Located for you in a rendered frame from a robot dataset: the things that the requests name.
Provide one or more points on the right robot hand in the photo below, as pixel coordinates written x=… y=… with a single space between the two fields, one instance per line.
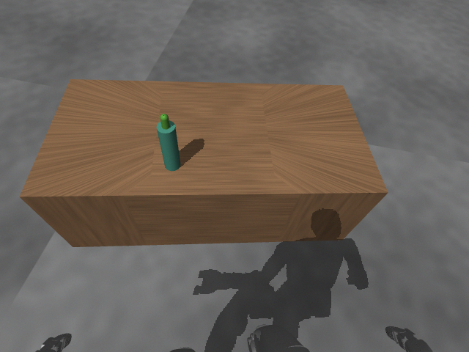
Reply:
x=407 y=339

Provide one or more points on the bottle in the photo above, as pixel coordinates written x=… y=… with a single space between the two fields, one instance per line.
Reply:
x=168 y=143

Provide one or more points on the left robot hand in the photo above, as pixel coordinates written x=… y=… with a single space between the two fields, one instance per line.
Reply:
x=56 y=344

